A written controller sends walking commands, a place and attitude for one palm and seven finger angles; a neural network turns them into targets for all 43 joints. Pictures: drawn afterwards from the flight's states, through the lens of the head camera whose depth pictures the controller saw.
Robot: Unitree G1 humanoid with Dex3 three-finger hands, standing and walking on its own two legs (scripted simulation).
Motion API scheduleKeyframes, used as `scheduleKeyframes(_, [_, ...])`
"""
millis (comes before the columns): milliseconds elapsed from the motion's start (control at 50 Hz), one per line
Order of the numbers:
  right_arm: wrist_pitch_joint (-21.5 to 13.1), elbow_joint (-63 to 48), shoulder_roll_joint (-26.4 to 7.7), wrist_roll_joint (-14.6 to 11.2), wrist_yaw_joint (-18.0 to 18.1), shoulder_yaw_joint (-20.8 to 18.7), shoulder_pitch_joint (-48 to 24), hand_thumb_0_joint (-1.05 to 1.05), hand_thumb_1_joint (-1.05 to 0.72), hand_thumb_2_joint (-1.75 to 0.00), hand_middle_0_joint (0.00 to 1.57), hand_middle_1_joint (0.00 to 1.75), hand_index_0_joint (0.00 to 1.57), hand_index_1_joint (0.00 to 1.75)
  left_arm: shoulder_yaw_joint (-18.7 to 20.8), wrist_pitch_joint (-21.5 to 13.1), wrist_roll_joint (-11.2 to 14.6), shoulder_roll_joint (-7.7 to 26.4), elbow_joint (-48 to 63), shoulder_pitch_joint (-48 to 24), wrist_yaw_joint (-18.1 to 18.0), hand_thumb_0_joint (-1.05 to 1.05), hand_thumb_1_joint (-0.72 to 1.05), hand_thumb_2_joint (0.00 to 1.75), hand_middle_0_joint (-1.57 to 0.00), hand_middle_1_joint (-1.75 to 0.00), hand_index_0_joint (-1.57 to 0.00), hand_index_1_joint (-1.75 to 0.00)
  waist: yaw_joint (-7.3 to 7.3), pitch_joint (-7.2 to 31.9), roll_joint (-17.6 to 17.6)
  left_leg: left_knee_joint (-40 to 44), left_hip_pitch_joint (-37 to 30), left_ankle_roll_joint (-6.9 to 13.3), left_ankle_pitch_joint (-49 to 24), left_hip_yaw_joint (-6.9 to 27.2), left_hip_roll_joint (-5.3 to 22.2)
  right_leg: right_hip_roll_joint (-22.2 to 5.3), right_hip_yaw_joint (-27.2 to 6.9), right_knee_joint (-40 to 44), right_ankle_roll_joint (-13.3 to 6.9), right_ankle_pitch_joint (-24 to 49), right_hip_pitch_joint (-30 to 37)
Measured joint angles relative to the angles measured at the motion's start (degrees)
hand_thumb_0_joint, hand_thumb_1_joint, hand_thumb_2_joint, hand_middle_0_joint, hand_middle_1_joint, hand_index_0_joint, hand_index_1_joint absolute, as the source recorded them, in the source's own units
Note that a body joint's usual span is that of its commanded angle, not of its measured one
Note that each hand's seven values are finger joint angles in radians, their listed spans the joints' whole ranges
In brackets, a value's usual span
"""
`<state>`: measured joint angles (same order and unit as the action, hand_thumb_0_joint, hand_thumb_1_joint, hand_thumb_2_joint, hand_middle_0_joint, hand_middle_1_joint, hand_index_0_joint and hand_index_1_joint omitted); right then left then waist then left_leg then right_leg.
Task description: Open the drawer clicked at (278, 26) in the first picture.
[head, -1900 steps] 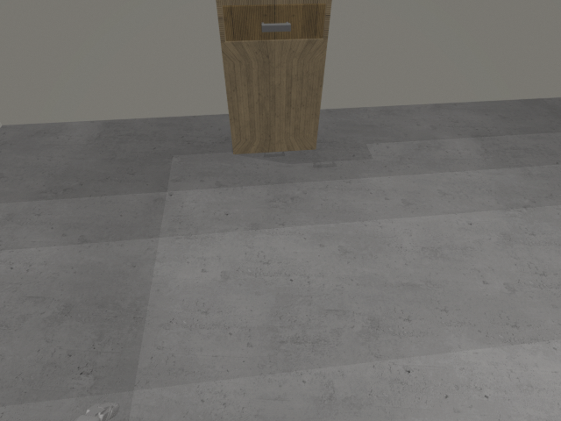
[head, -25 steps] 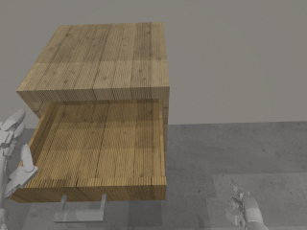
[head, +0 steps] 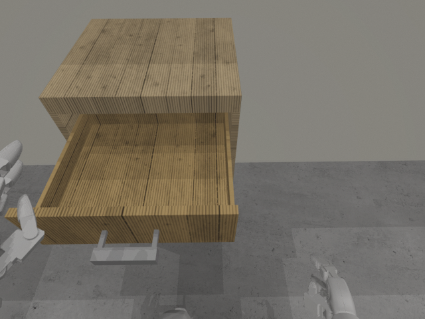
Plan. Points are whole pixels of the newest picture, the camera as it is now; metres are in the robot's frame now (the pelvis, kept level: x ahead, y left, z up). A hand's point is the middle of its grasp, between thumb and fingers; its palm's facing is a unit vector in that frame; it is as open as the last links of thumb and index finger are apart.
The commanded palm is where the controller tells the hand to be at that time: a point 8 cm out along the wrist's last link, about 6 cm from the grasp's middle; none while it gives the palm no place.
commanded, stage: step back with the hand held close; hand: left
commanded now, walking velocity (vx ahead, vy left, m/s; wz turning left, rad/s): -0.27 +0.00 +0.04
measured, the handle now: (128, 245) +0.26 +0.20 -0.05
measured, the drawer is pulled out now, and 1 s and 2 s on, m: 0.29 0.29 0.29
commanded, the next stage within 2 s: stop stepping back and stand still in 0.42 s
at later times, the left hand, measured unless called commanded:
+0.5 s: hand (63, 314) +0.11 +0.17 +0.17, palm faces +0.18 -0.82 -0.55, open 7.4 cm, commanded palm +0.04 +0.23 +0.19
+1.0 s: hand out of the picture -0.02 +0.19 +0.18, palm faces +0.45 -0.79 -0.41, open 7.4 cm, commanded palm -0.08 +0.23 +0.19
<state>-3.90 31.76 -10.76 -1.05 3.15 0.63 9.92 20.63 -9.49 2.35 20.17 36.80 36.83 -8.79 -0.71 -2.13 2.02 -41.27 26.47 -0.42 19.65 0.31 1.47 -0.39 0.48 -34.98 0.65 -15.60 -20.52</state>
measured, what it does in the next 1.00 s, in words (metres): walks backwards: left foot, then right foot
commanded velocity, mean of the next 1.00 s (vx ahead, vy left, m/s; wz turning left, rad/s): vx -0.08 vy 0.01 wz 0.03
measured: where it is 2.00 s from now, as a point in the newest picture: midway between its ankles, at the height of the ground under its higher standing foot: outside the picture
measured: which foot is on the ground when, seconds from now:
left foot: up 0.00-0.06, down 0.08-0.40, up 0.42-0.68, down 0.70-1.00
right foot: down 0.00-0.10, up 0.12-0.30, down 0.32-1.00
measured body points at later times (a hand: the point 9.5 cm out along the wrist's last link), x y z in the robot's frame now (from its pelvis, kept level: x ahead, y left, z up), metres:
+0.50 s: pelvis -0.11 -0.04 +0.01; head -0.06 -0.06 +0.46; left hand +0.09 +0.21 +0.20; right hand +0.06 -0.29 -0.08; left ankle -0.11 +0.10 -0.66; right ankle -0.10 -0.12 -0.72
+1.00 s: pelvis -0.21 -0.05 +0.01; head -0.23 -0.06 +0.46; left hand -0.05 +0.23 +0.20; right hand -0.04 -0.26 -0.08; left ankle -0.22 +0.08 -0.72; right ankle -0.17 -0.13 -0.72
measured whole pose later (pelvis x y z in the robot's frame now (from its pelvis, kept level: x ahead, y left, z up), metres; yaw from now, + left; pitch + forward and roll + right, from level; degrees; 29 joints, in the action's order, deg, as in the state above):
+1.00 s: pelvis -0.21 -0.05 +0.01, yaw +1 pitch -1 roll +0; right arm -4.7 35.9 -9.9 -0.9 2.6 2.0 13.6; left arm 19.9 -9.7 1.8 19.8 28.4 31.8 -9.4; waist 0.3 1.9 1.8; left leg -36.7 14.3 1.1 23.6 1.1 1.3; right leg 1.9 5.6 -31.3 -3.7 -14.0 -16.4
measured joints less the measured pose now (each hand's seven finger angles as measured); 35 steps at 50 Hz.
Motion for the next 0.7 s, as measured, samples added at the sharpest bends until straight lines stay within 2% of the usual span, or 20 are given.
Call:
scheduleKeyframes(40, [0.3,1.7,-0.4,0.4,0.1,-0.2,0.4,0.01,-0.91,-0.90,0.20,0.30,0.20,0.30,-1.1,0.1,-0.2,-1.0,-0.7,-0.7,-0.1,0.01,0.89,0.90,-0.21,-0.31,-0.21,-0.30,0.05,0.7,-0.5,-2.6,-1.3,0.0,1.4,-0.1,-1.2,-0.5,-0.3,0.3,0.1,0.6,-0.4])
scheduleKeyframes(80, [0.7,2.1,-1.1,0.6,0.4,-0.2,1.3,0.01,-0.91,-0.90,0.20,0.30,0.20,0.30,-1.4,0.5,-0.3,-1.2,-0.9,-1.0,-0.2,0.01,0.89,0.90,-0.21,-0.31,-0.21,-0.30,0.77,1.8,-0.3,3.5,-5.2,0.5,0.4,0.1,-1.0,-0.3,0.2,0.4,0.5,1.1,-1.4])
scheduleKeyframes(120, [0.8,2.3,-0.7,0.6,0.9,-0.6,1.1,0.01,-0.91,-0.90,0.20,0.30,0.20,0.30,-0.5,0.8,-0.5,0.1,-1.5,-2.6,-0.4,0.01,0.89,0.90,-0.21,-0.31,-0.21,-0.30,1.45,0.8,-1.7,5.4,-4.9,1.1,-3.9,0.1,-1.6,-0.9,0.1,-1.3,0.9,0.4,-2.8])
scheduleKeyframes(160, [0.5,2.2,0.3,0.9,0.9,-0.6,0.8,0.01,-0.91,-0.90,0.20,0.30,0.20,0.30,1.0,0.9,-0.4,1.8,-1.9,-3.1,-0.7,0.01,0.89,0.90,-0.21,-0.31,-0.21,-0.30,1.18,-0.4,-3.5,6.0,-4.7,1.2,-4.7,-0.9,-1.7,-0.6,-0.4,-6.2,0.8,-4.8,-4.4])
scheduleKeyframes(220, [-1.1,1.4,1.3,1.6,0.1,-0.5,1.0,0.01,-0.91,-0.90,0.20,0.30,0.20,0.30,2.2,1.3,0.1,2.8,-0.6,-1.9,-0.8,0.01,0.89,0.90,-0.21,-0.31,-0.21,-0.30,1.53,-0.4,-3.7,7.9,-3.9,0.7,-6.3,-1.1,-0.4,0.7,0.7,-12.7,0.6,-9.6,-4.9])
scheduleKeyframes(260, [-2.1,1.4,1.6,1.6,-0.5,-0.3,0.8,0.01,-0.91,-0.90,0.20,0.30,0.20,0.30,2.2,1.1,0.3,2.8,1.8,-0.7,-0.8,0.01,0.89,0.90,-0.21,-0.30,-0.21,-0.30,1.35,-0.4,-3.5,9.0,-3.5,0.2,-7.6,-1.5,0.7,1.0,1.7,-11.1,0.7,-8.4,-2.6])
scheduleKeyframes(320, [-2.6,1.4,1.8,1.6,-1.2,0.2,-0.3,0.01,-0.91,-0.90,0.20,0.30,0.20,0.30,2.0,-0.1,0.6,3.2,4.6,0.6,-0.2,0.01,0.90,0.90,-0.21,-0.30,-0.21,-0.30,1.07,-0.2,-3.6,9.2,-2.0,-0.8,-8.9,-2.4,1.8,0.7,2.3,-3.1,0.7,-3.9,2.3])
scheduleKeyframes(360, [-2.4,1.6,1.1,1.4,-1.4,0.4,-2.1,0.01,-0.91,-0.90,0.20,0.30,0.20,0.30,1.6,-1.0,0.7,3.0,4.3,-0.1,0.6,0.01,0.90,0.90,-0.21,-0.30,-0.21,-0.30,1.09,-1.2,-1.7,8.3,-0.6,-1.6,-9.5,-2.0,3.5,2.1,3.2,2.4,-1.4,-5.3,4.4])
scheduleKeyframes(400, [-1.6,1.8,0.0,1.0,-1.6,0.0,-3.6,0.01,-0.91,-0.90,0.20,0.30,0.20,0.30,0.6,-1.6,0.4,2.8,2.9,-1.2,1.6,0.01,0.89,0.90,-0.21,-0.31,-0.21,-0.30,1.96,-2.8,1.4,7.4,0.3,-1.5,-10.8,-0.3,5.1,4.2,4.9,5.0,-4.1,-1.7,5.0])
scheduleKeyframes(420, [-0.9,1.9,-0.1,0.5,-1.7,-0.3,-3.9,0.01,-0.91,-0.90,0.20,0.30,0.20,0.30,0.4,-1.8,0.4,3.2,2.3,-1.3,1.9,0.01,0.89,0.90,-0.21,-0.31,-0.21,-0.30,2.14,-2.9,1.4,3.8,1.3,-1.5,-6.7,0.2,4.3,4.1,5.0,5.0,-4.6,-0.6,4.5])
scheduleKeyframes(440, [-0.3,2.1,-0.1,0.0,-1.7,-0.7,-4.0,0.01,-0.91,-0.90,0.20,0.30,0.20,0.30,0.3,-2.1,0.3,3.6,1.6,-1.0,2.2,0.01,0.89,0.90,-0.21,-0.31,-0.21,-0.30,2.35,-2.7,0.6,-2.2,2.6,-1.5,-1.8,1.0,2.4,3.3,4.8,4.7,-4.6,-0.3,3.8])
scheduleKeyframes(480, [1.0,2.4,-0.1,-0.4,-1.3,-1.4,-3.7,0.01,-0.91,-0.90,0.20,0.30,0.20,0.30,0.5,-2.5,0.5,3.9,0.0,0.9,2.3,0.01,0.89,0.90,-0.21,-0.31,-0.21,-0.30,2.99,-1.3,-1.1,-13.4,4.3,-1.7,3.6,1.5,-1.1,1.7,4.2,4.9,-4.5,0.3,2.6])
scheduleKeyframes(520, [2.4,2.4,0.0,-0.3,-0.2,-1.8,-3.3,0.01,-0.91,-0.90,0.20,0.30,0.20,0.30,1.0,-2.1,0.3,3.7,-1.9,3.4,1.8,0.01,0.89,0.90,-0.22,-0.31,-0.21,-0.30,3.66,0.5,-2.5,-18.3,3.6,-2.2,6.6,0.7,-2.7,0.7,3.6,5.9,-4.6,1.6,1.7])
scheduleKeyframes(540, [2.8,2.3,0.0,-0.2,0.4,-1.8,-3.0,0.01,-0.91,-0.90,0.20,0.30,0.20,0.30,1.1,-1.8,0.2,3.6,-2.9,4.3,1.4,0.01,0.89,0.90,-0.22,-0.31,-0.21,-0.30,3.88,1.1,-3.0,-18.0,2.4,-2.2,7.7,0.2,-3.0,0.4,3.5,6.5,-4.7,2.3,1.3])
scheduleKeyframes(580, [3.5,1.8,-0.5,0.1,1.3,-1.6,-2.3,0.01,-0.91,-0.90,0.20,0.30,0.20,0.30,1.0,-1.0,-0.2,3.3,-4.2,5.2,0.5,0.01,0.89,0.90,-0.22,-0.31,-0.21,-0.30,3.92,2.0,-3.7,-13.4,-1.2,-1.7,8.6,-0.4,-3.0,0.2,3.6,7.5,-4.8,3.7,0.8])
scheduleKeyframes(640, [3.2,1.0,-1.8,0.4,1.9,-1.3,-0.8,0.01,-0.91,-0.90,0.20,0.30,0.20,0.30,0.1,0.5,-0.5,2.6,-3.8,5.2,-0.7,0.01,0.89,0.90,-0.22,-0.31,-0.21,-0.30,3.45,2.4,-4.1,-1.3,-8.1,0.0,7.4,-0.9,-2.3,0.3,4.7,8.6,-4.8,5.5,0.2])
scheduleKeyframes(700, [1.7,0.1,-3.4,0.9,1.8,-1.4,1.1,0.01,-0.91,-0.90,0.20,0.30,0.20,0.30,-1.3,1.0,-0.4,1.8,-0.7,4.2,-1.4,0.01,0.89,0.90,-0.21,-0.31,-0.21,-0.30,3.09,2.0,-3.2,13.6,-15.5,1.8,1.1,-0.8,-0.9,0.9,7.2,7.9,-4.6,6.3,-0.6])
